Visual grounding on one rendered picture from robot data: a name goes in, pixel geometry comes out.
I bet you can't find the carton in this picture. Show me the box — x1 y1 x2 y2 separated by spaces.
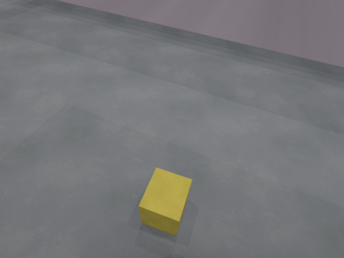
139 168 192 236

